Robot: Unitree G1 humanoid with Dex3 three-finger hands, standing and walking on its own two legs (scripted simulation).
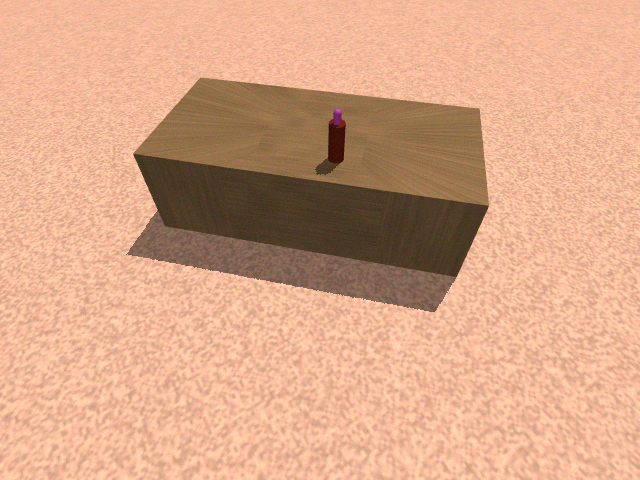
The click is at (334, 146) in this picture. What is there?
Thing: necked bottle
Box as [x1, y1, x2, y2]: [328, 109, 345, 163]
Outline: 339,109 334,110 334,116 329,121 328,159 331,162 335,163 340,162 343,159 345,122 340,118 341,112
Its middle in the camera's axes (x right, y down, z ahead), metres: +0.06 -0.32 +1.32
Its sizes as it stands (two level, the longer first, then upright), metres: 0.056 0.056 0.197
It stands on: a support 0.39 m high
